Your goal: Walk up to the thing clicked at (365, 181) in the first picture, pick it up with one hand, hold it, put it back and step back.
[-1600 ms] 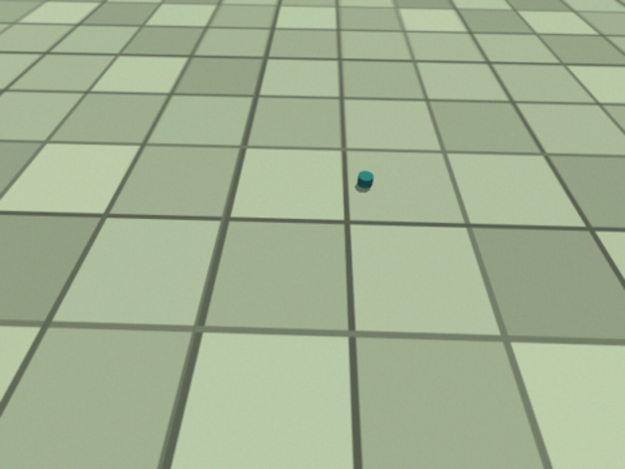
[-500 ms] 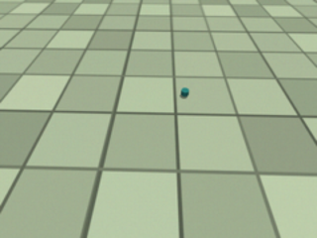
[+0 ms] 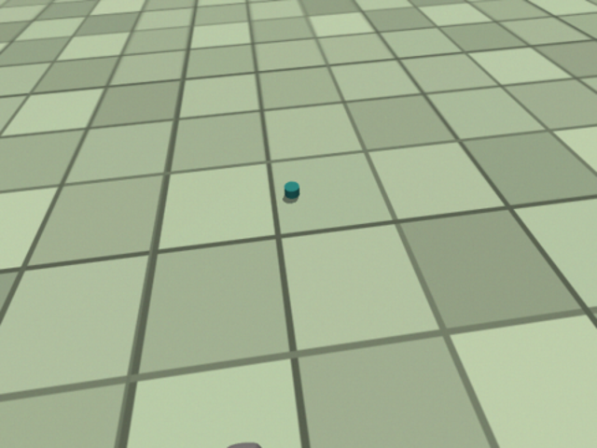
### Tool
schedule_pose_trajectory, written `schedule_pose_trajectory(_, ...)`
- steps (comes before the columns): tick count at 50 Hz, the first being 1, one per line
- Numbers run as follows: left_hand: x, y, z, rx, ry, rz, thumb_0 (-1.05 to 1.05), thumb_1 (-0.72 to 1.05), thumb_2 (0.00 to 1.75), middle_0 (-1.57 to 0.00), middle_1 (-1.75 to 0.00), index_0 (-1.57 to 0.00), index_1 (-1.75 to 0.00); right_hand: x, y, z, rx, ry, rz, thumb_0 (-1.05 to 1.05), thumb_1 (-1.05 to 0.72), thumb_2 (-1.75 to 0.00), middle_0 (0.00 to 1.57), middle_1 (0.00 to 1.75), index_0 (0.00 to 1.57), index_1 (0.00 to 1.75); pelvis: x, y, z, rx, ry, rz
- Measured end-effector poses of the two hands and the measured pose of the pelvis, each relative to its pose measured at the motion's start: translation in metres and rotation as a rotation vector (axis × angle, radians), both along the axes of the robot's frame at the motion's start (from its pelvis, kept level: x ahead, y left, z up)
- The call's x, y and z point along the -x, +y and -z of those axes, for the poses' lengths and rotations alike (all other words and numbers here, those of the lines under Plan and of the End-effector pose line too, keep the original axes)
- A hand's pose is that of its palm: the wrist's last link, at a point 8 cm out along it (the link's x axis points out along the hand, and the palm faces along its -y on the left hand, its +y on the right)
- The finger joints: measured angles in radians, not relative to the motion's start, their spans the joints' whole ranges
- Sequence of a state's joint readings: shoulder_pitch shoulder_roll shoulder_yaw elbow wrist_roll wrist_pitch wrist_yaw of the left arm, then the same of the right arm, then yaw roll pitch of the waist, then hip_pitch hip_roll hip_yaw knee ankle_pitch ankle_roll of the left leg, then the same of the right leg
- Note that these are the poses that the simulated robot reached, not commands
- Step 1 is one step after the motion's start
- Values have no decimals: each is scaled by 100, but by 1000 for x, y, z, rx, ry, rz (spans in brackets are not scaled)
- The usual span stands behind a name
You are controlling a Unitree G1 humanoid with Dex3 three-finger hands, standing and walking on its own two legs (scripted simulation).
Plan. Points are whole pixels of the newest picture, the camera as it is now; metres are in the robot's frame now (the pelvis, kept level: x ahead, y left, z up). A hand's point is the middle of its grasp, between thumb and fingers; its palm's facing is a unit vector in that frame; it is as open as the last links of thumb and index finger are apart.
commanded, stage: walk up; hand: left
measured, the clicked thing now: (291, 190) +1.37 +0.11 -0.74
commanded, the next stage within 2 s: none
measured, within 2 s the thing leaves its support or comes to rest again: neither
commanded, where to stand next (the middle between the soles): +0.94 -0.08 m, yaw -9 degrees
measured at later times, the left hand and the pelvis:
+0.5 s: hand (173, 308) +0.38 +0.26 -0.12, palm faces -0.22 -0.91 -0.36, open 7.4 cm; pelvis +0.23 +0.00 +0.01, yaw -8 degrees
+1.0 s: hand (204, 255) +0.51 +0.23 -0.14, palm faces -0.14 -0.92 -0.37, open 7.4 cm; pelvis +0.45 -0.04 +0.00, yaw -9 degrees
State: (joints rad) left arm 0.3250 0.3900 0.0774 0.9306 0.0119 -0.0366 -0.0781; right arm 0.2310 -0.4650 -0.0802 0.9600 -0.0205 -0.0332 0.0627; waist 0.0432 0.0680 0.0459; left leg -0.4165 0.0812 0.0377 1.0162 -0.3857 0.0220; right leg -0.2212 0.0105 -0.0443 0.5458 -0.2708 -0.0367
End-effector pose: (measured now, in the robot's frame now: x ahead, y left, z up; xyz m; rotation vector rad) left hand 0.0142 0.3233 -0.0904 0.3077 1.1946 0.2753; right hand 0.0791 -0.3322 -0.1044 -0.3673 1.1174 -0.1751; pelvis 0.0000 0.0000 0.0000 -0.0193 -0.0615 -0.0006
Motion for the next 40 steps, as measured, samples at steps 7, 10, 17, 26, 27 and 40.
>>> schedule_pose_trajectory(7,-59,-4,15,53,36,52,1,90,90,-21,-30,-20,-30,-58,14,-18,-2,-30,-7,1,-90,-90,20,30,20,30,-61,4,-3,13,17,43)
schedule_pose_trajectory(10,-102,6,29,60,29,89,1,90,90,-21,-30,-20,-30,-82,17,-19,30,-47,10,1,-90,-90,20,30,20,30,-94,14,6,14,24,52)
schedule_pose_trajectory(17,-228,7,28,45,-16,227,1,90,90,-20,-30,-20,-30,-98,24,-26,45,-61,140,1,-90,-90,20,30,20,30,-155,19,3,-28,19,109)
schedule_pose_trajectory(26,-382,-24,-7,22,-119,349,1,90,90,-20,-30,-20,-30,-107,8,-16,11,88,227,1,-90,-90,20,30,20,30,-235,-1,-5,-35,24,145)
schedule_pose_trajectory(27,-398,-30,-9,16,-127,358,1,90,90,-20,-30,-20,-30,-111,3,-12,5,99,237,1,-90,-90,20,30,20,30,-246,-5,-3,-37,24,148)
schedule_pose_trajectory(40,-488,-84,-18,-5,-175,307,1,90,90,-21,-30,-20,-30,-269,-36,10,-60,38,188,1,-90,-90,20,30,20,30,-358,-50,-2,-20,10,166)
